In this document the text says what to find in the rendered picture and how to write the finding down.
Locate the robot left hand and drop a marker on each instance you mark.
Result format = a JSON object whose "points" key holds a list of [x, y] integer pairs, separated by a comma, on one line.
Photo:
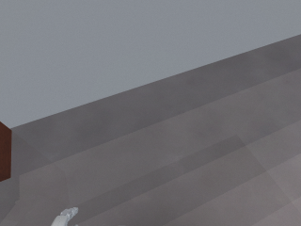
{"points": [[65, 216]]}

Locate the cupboard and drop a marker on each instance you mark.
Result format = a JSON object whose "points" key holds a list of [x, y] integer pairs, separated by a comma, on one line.
{"points": [[5, 152]]}

